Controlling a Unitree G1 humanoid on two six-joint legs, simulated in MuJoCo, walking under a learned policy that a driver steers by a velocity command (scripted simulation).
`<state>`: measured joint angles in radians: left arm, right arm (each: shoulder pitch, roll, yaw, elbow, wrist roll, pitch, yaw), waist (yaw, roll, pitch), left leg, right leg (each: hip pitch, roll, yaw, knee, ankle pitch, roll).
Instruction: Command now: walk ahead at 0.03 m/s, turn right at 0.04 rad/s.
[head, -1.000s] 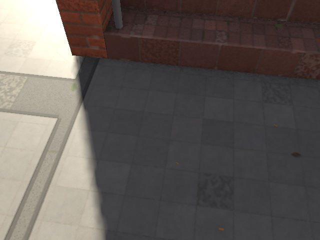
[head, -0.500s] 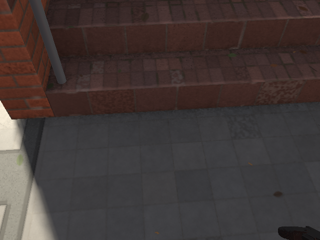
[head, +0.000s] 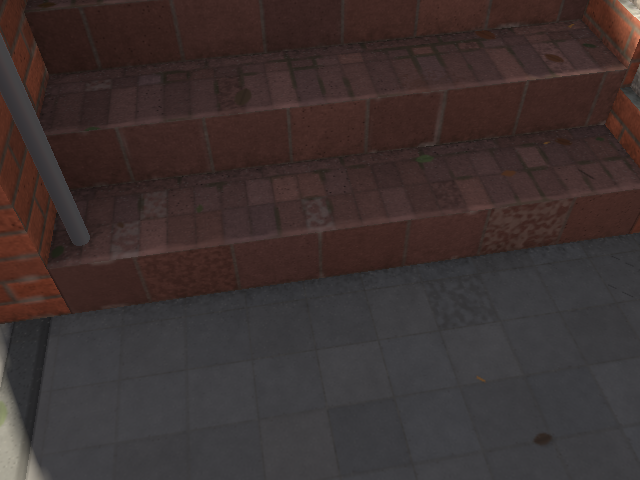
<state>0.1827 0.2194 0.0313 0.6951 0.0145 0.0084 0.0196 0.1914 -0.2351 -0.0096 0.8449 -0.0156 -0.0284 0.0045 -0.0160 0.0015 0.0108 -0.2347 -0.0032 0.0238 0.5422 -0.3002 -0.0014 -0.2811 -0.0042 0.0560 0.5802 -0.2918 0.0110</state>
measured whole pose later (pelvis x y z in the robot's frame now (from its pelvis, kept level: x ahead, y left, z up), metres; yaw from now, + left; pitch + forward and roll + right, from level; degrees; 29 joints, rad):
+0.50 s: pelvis +0.07 +0.02 -0.01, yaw +0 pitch +1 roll +0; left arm 0.33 0.24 0.05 0.78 -0.03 -0.06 0.01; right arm 0.31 -0.25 -0.04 0.97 0.02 -0.11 0.03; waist -0.02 -0.02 -0.02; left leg -0.18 -0.02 0.01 0.61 -0.44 0.03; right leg -0.35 0.01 0.06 0.91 -0.47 -0.01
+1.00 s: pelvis +0.29 -0.04 +0.01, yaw +1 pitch +0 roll -1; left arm 0.27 0.25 0.05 0.81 0.03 -0.07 -0.02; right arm 0.27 -0.29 -0.04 0.89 -0.04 -0.06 0.02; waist -0.01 0.04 0.03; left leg -0.49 0.08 -0.02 1.12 -0.30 0.04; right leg -0.27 0.05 -0.05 0.41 -0.14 -0.07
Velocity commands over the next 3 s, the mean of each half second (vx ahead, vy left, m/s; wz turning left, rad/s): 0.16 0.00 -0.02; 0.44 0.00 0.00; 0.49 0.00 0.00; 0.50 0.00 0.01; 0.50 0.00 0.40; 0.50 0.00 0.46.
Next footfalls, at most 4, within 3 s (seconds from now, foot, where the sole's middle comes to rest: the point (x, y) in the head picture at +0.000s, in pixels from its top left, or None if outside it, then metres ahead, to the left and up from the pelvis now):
0.82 right None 0.38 -0.13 -0.77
1.30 left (294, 448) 0.59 0.09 -0.77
1.80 right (370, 341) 0.85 -0.09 -0.77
2.42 left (285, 203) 1.15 0.11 -0.59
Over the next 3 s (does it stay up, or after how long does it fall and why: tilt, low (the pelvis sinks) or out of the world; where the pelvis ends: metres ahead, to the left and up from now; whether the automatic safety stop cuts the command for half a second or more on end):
stays up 1.34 0.11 0.31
